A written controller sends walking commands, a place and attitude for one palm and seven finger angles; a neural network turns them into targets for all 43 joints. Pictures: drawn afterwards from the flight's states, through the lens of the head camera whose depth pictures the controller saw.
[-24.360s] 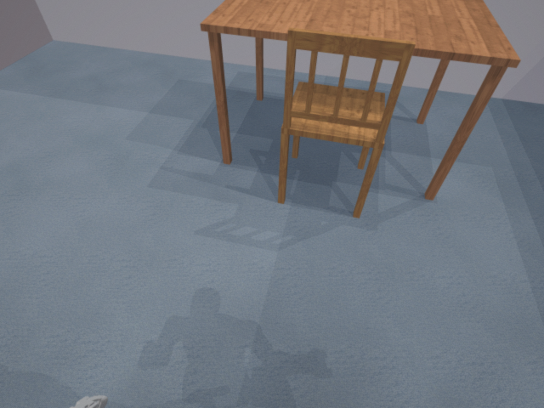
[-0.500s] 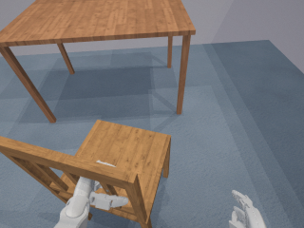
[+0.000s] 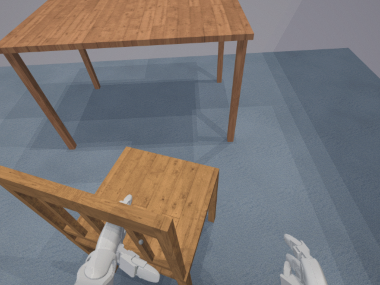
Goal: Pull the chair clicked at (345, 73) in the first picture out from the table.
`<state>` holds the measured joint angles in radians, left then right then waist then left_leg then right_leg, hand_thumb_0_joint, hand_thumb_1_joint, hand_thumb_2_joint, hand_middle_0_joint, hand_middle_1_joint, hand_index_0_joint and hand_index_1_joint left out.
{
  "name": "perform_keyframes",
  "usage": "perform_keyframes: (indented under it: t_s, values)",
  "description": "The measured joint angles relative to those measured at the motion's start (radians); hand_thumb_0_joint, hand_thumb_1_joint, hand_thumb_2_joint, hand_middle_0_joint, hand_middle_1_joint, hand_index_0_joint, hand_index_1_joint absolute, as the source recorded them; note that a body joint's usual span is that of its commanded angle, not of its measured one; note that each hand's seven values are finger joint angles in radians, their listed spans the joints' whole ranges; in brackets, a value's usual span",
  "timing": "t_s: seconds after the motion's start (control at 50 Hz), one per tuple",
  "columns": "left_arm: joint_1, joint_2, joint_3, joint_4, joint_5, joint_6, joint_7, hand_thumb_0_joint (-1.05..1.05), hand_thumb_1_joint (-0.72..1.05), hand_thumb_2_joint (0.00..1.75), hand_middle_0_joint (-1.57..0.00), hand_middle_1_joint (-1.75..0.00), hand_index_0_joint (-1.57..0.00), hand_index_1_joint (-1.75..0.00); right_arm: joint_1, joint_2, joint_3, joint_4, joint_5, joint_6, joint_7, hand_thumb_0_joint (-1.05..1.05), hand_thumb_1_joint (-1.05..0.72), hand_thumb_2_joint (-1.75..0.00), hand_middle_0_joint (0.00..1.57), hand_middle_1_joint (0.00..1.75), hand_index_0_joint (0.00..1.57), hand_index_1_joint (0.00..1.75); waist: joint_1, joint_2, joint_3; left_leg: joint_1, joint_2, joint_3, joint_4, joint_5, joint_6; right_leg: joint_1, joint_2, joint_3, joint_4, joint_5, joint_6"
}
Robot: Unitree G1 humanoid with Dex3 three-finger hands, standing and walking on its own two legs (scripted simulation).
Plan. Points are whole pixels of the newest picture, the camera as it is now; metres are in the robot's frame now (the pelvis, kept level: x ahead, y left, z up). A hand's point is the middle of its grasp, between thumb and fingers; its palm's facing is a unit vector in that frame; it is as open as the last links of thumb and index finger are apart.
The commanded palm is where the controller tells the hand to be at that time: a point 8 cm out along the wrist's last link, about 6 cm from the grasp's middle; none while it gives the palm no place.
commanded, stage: draw the fingers out of the gap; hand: left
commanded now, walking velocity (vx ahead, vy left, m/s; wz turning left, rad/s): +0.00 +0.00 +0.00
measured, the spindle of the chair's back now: (101, 229) +0.27 +0.23 -0.07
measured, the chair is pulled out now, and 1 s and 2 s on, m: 0.64 0.64 0.64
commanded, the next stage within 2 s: draw the hand back to the body in 0.74 s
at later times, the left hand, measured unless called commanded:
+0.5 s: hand out of the picture +0.14 +0.12 -0.01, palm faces -0.06 -0.98 -0.20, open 17.5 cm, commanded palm +0.11 +0.17 +0.01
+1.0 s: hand out of the picture +0.11 +0.13 +0.02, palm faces +0.08 -1.00 -0.02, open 17.5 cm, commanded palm +0.07 +0.20 +0.04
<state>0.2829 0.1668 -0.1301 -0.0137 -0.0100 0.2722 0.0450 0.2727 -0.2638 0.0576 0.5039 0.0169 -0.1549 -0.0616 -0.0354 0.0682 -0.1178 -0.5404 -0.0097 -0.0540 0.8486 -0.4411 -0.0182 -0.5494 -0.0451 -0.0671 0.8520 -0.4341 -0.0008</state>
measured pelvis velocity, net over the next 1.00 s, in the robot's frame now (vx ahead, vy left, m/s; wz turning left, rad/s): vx -0.01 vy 0.01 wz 0.00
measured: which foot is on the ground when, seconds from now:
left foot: down 0.00-1.00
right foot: down 0.00-1.00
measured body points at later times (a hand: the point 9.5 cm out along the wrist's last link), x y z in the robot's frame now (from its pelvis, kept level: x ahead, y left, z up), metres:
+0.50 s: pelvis +0.00 +0.00 -0.01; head +0.01 -0.02 +0.44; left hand +0.14 +0.18 +0.00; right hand +0.18 -0.23 -0.07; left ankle -0.01 +0.13 -0.70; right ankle +0.00 -0.12 -0.70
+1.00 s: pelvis -0.01 +0.01 -0.03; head +0.00 +0.00 +0.42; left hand +0.10 +0.19 +0.02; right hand +0.17 -0.22 -0.08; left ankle -0.01 +0.13 -0.70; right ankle +0.00 -0.12 -0.70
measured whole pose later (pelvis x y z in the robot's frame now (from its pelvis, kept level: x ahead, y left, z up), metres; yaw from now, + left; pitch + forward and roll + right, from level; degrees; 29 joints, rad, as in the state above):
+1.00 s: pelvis -0.01 +0.01 -0.03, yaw +0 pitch +9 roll -2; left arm 0.89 0.14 -0.12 -0.45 -0.10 -0.05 -0.02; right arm 0.29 -0.20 0.00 0.46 0.03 -0.27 -0.09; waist 0.02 0.04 -0.16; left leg -0.70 -0.01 -0.07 1.05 -0.52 -0.01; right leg -0.68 -0.04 -0.08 1.01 -0.49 0.01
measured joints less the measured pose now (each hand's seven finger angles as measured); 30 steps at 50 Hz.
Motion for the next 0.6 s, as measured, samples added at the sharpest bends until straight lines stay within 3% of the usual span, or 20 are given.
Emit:
perform_keyframes:
  t_s: [0.18,0.3,0.44,0.6]
  values:
    - [0.168,0.002,0.009,-0.125,0.003,0.004,-0.001,-0.01,-0.54,0.20,-0.01,-0.01,-0.01,-0.01,0.023,0.002,-0.021,-0.026,0.003,0.006,-0.002,0.01,-0.90,-0.90,0.20,0.30,0.20,0.30,-0.006,-0.008,-0.017,0.001,0.007,0.006,0.001,-0.008,-0.004,-0.004,0.007,0.006,0.005,-0.007,-0.004]
    - [0.289,0.015,0.000,-0.200,0.008,-0.021,0.000,-0.01,-0.54,0.20,-0.01,-0.01,-0.01,0.00,0.020,0.009,-0.031,-0.030,0.003,-0.012,-0.017,0.01,-0.90,-0.90,0.20,0.30,0.20,0.30,0.003,-0.010,-0.016,-0.013,0.006,-0.004,0.026,-0.018,-0.004,-0.011,0.006,-0.004,0.023,-0.016,-0.005]
    - [0.349,0.021,-0.010,-0.239,0.014,-0.054,-0.016,-0.01,-0.54,0.20,0.00,0.00,0.00,0.00,0.004,0.018,-0.029,-0.029,0.004,-0.041,-0.029,0.01,-0.90,-0.90,0.20,0.30,0.20,0.30,0.015,-0.003,-0.017,-0.040,0.001,-0.013,0.063,-0.027,-0.001,-0.029,0.001,-0.012,0.049,-0.024,-0.002]
    - [0.410,0.007,-0.029,-0.291,0.026,-0.053,-0.025,-0.01,-0.54,0.20,0.00,0.00,0.00,0.00,0.000,0.039,-0.024,-0.044,0.006,-0.047,-0.030,0.01,-0.90,-0.90,0.20,0.30,0.20,0.30,0.020,0.001,-0.033,-0.058,-0.002,-0.008,0.086,-0.035,0.004,-0.048,-0.002,-0.006,0.071,-0.029,0.002]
